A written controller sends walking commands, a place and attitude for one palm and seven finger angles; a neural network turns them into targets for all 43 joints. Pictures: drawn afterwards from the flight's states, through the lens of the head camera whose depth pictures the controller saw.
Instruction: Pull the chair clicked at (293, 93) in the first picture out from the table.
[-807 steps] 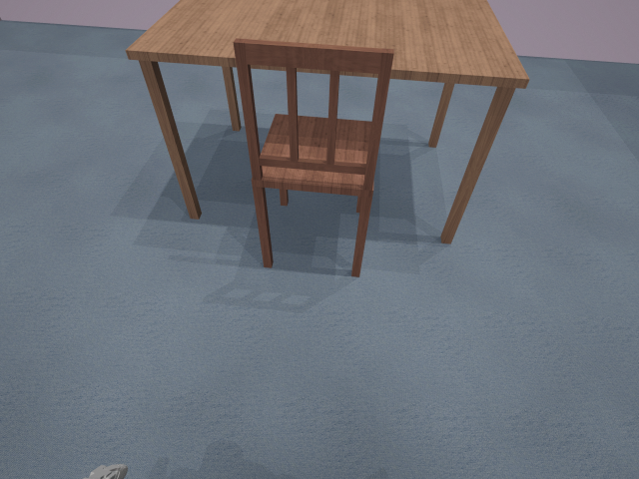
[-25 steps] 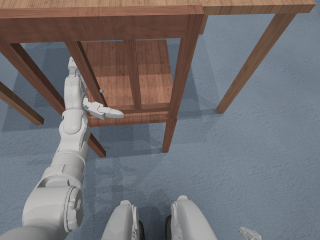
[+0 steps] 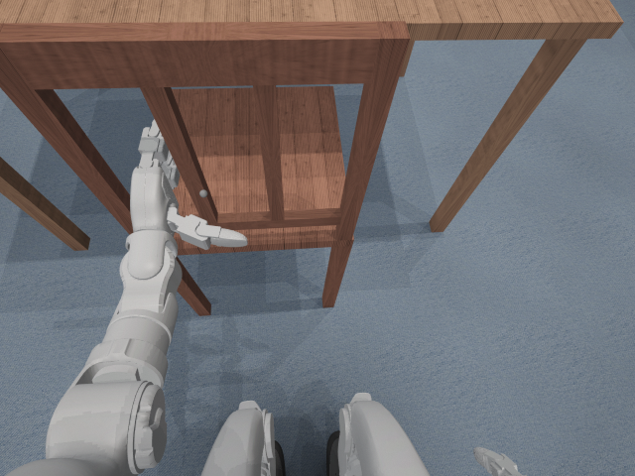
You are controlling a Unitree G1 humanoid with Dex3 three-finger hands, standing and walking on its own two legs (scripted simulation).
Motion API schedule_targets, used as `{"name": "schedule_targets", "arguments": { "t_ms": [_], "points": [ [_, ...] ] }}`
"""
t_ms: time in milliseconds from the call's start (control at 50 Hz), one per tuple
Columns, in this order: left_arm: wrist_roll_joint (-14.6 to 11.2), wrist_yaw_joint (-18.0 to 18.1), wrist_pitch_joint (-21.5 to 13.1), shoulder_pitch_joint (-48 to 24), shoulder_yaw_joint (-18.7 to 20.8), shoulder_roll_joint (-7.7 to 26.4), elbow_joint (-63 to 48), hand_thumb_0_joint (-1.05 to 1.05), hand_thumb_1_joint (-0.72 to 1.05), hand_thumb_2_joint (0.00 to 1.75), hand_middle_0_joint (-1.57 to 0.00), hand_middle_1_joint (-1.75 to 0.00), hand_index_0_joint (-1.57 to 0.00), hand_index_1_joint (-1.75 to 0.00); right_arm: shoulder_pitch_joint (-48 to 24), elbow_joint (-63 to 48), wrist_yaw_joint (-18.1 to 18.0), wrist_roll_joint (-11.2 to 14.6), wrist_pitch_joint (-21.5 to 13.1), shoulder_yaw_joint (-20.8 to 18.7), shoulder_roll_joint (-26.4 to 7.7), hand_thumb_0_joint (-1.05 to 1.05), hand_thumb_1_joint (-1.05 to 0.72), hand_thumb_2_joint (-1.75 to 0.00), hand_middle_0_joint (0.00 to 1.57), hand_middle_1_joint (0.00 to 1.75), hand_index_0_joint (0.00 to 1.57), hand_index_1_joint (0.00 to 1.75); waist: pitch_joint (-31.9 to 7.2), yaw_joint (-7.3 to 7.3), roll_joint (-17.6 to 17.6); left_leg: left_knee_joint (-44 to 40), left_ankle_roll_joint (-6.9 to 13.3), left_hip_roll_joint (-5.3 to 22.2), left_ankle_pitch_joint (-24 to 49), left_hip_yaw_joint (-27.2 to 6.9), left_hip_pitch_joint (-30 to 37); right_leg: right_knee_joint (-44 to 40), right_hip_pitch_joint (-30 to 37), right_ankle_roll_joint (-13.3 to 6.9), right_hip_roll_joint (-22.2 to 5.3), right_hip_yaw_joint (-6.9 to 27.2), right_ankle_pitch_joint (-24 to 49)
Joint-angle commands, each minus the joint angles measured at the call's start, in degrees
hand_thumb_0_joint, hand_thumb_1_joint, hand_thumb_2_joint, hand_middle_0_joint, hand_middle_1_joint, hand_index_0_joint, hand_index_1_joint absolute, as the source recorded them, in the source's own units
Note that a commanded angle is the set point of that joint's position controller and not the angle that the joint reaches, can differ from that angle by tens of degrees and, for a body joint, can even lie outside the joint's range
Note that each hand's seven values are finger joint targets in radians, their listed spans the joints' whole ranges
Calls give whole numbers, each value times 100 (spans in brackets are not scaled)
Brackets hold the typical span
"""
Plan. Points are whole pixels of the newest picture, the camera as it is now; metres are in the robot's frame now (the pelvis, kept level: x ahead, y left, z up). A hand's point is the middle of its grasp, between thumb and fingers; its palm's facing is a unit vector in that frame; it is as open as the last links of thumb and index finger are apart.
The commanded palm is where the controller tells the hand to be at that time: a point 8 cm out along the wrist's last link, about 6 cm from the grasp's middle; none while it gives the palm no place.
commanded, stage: hook a spindle and tug to test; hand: left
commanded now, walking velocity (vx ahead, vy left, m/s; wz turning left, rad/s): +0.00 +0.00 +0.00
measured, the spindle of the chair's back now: (188, 166) +0.50 +0.15 +0.02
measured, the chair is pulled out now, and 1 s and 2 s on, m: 0.00 0.01 0.07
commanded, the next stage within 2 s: step backward, pulling the chair out in 1.34 s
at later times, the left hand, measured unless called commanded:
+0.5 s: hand (203, 188) +0.47 +0.13 +0.02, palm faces +0.04 -1.00 -0.03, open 9.8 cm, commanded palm +0.44 +0.16 +0.02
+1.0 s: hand (208, 192) +0.46 +0.12 +0.02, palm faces +0.05 -1.00 -0.02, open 5.6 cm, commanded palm +0.42 +0.16 +0.02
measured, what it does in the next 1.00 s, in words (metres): stands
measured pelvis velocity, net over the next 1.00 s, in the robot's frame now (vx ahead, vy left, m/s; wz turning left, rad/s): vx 0.02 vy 0.01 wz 0.00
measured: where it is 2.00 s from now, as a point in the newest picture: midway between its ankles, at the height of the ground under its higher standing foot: outside the picture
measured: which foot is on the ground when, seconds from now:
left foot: down 0.00-1.00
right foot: down 0.00-1.00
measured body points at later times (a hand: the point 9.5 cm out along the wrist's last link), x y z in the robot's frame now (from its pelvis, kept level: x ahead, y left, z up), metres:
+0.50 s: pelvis +0.00 +0.01 +0.00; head +0.14 +0.02 +0.43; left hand +0.46 +0.18 +0.03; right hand +0.06 -0.24 -0.13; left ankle +0.02 +0.09 -0.62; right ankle +0.03 -0.09 -0.62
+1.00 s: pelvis +0.02 +0.01 +0.01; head +0.15 +0.01 +0.44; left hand +0.45 +0.18 +0.03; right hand +0.09 -0.25 -0.12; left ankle +0.02 +0.09 -0.62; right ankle +0.03 -0.09 -0.62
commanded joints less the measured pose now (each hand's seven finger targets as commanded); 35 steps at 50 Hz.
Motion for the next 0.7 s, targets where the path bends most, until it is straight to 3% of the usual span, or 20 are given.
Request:
{"name": "schedule_targets", "arguments": {
  "t_ms": [0,60,80,120,180,220,240,280,320,380,460,540,620,640,680],
  "points": [
    [14,-44,-462,-2137,24,883,-1083,0,-50,30,-22,-57,-22,-57,658,-332,-80,-9,-132,-306,-860,0,-90,-90,20,30,20,30,-2605,-173,76,-669,-142,-39,1819,-561,1536,-895,1662,211,-17,728,1773],
    [39,-59,-430,-2411,-107,752,-930,0,-50,30,-27,-74,-27,-74,622,-307,-94,-5,-133,-294,-858,0,-90,-90,20,30,20,30,-2477,-253,159,-690,-141,-34,1602,-603,1585,-920,1393,205,-34,685,1462],
    [30,-52,-421,-2482,-5,856,-847,0,-50,30,-29,-79,-29,-79,626,-285,-103,-9,-135,-295,-878,0,-90,-90,20,30,20,30,-2419,-245,193,-694,-150,-32,1541,-622,1563,-920,1326,197,-25,676,1358],
    [14,-25,-444,-2551,7,853,-889,0,-50,30,-32,-90,-32,-90,612,-317,-113,-18,-139,-291,-883,0,-90,-90,20,30,20,30,-2571,-218,202,-694,-151,-39,1607,-647,1640,-897,1332,193,-25,670,1378],
    [2,8,-486,-2767,-66,766,-1009,0,-33,37,-38,-107,-38,-107,624,-313,-97,-42,-155,-291,-874,0,-90,-90,20,30,20,30,-2835,-234,451,-686,-199,-19,1844,-738,1962,-801,1178,189,-15,594,1477],
    [33,49,-511,-2549,17,851,-1117,0,-22,42,-41,-118,-41,-118,659,-338,-79,-59,-150,-314,-899,0,-90,-90,20,30,20,30,-3055,-143,475,-696,-254,7,2126,-805,2188,-736,1180,174,-3,548,1619],
    [24,51,-475,-2524,-122,683,-1035,0,-16,44,-43,-123,-43,-123,670,-341,-66,-50,-139,-316,-894,0,-90,-90,20,30,20,30,-3056,-226,329,-688,-239,16,2181,-823,2229,-739,1128,188,13,521,1664],
    [43,76,-425,-2373,26,814,-932,0,-5,49,-46,-134,-46,-134,689,-321,-59,-57,-107,-311,-897,0,-90,-90,20,30,20,30,-2932,-186,190,-687,-234,19,2171,-779,2038,-746,1245,196,14,533,1720],
    [68,85,-403,-2380,-74,717,-1037,0,6,54,-50,-145,-50,-145,680,-358,-40,-54,-89,-308,-884,0,-90,-90,20,30,20,30,-2944,-187,146,-715,-212,18,2070,-778,2002,-774,1306,198,16,541,1670],
    [75,74,-397,-2375,-257,541,-1181,0,23,61,-50,-145,-50,-145,682,-366,-32,-42,-69,-329,-874,0,-90,-90,20,30,20,30,-2923,-187,319,-757,-263,54,2236,-845,2249,-764,1156,183,12,501,1694],
    [54,122,-375,-2235,-251,509,-1157,0,45,71,-50,-145,-50,-145,713,-349,-21,-38,-47,-347,-891,0,-90,-90,20,30,20,30,-2836,-196,240,-780,-272,77,2254,-884,2296,-781,1083,181,28,473,1667],
    [104,151,-414,-2171,-467,311,-1280,0,68,80,-50,-145,-50,-145,742,-347,20,-49,-28,-364,-881,0,-90,-90,20,30,20,30,-2783,-170,486,-818,-336,111,2462,-953,2591,-760,858,151,32,414,1625],
    [207,200,-401,-2285,-481,344,-1132,0,90,90,-50,-145,-50,-145,776,-275,20,-63,26,-361,-865,0,-90,-90,20,30,20,30,-2698,-266,264,-758,-290,95,2358,-911,2392,-777,928,174,37,441,1669],
    [211,207,-425,-2353,-388,470,-1220,0,90,90,-50,-145,-50,-145,793,-283,7,-61,25,-366,-880,0,-90,-90,20,30,20,30,-2713,-251,318,-761,-309,99,2452,-927,2426,-737,916,164,33,429,1715],
    [230,187,-419,-2282,-443,412,-1171,0,90,90,-50,-145,-50,-145,763,-288,10,-57,43,-361,-859,0,-90,-90,20,30,20,30,-2746,-229,341,-754,-297,82,2441,-883,2401,-755,988,165,22,453,1759]
  ]
}}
